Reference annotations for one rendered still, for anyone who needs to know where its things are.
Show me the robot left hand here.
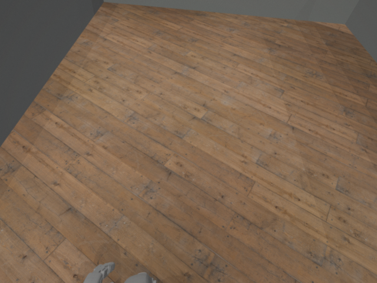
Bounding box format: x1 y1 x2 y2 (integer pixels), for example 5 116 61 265
83 262 115 283

